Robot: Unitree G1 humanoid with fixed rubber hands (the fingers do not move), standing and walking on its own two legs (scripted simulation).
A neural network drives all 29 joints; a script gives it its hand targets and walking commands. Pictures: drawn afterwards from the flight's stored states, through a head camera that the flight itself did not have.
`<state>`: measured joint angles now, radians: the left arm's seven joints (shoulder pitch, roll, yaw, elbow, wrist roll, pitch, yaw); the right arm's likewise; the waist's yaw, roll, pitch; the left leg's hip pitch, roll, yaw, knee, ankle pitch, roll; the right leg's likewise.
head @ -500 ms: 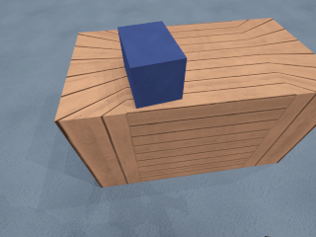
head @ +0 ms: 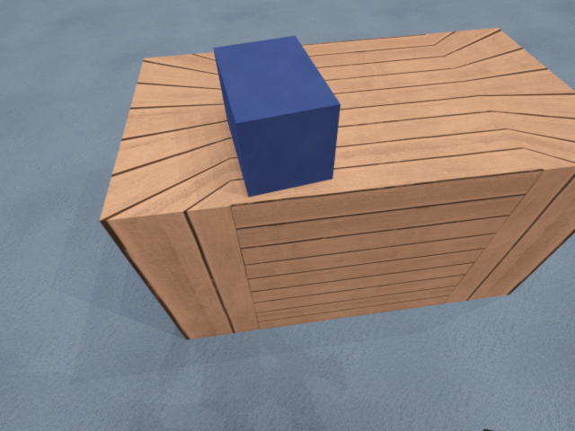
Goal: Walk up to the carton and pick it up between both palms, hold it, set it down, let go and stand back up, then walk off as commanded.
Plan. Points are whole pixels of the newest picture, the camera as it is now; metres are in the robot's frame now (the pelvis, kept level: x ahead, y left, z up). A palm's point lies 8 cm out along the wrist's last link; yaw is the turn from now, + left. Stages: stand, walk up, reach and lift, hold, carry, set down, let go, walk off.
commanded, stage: stand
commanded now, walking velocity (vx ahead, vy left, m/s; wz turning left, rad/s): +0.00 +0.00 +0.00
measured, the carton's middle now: (272, 113) +0.74 +0.05 +0.02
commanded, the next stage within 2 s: none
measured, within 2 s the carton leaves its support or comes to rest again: neither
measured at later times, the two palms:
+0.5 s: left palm out of the picture +0.07 +0.29 -0.12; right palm out of the picture +0.07 -0.29 -0.12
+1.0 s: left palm out of the picture +0.07 +0.28 -0.12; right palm out of the picture +0.07 -0.29 -0.12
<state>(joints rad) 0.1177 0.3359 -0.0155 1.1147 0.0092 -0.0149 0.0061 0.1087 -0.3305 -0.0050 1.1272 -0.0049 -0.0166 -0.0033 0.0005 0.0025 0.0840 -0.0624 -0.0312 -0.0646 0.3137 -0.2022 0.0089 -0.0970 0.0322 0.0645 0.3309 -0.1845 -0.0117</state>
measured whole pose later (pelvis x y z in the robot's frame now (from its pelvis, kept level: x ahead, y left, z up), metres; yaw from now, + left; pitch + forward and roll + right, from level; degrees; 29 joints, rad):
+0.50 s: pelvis +0.00 +0.00 +0.00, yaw +0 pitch -3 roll +0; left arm 0.11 0.34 -0.01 1.11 0.01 -0.02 0.01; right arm 0.10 -0.32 0.00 1.12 0.00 -0.02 -0.01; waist 0.00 0.00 0.08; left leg -0.06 -0.02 -0.07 0.32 -0.21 0.00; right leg -0.09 0.04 0.06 0.33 -0.19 -0.02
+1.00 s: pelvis +0.00 +0.00 +0.00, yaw +0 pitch -3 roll +0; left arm 0.11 0.33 -0.01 1.11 0.01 -0.02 0.01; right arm 0.11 -0.32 0.00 1.12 -0.01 -0.02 -0.01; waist 0.00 0.00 0.08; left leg -0.05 -0.02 -0.06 0.31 -0.21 0.00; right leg -0.08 0.04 0.07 0.32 -0.18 -0.02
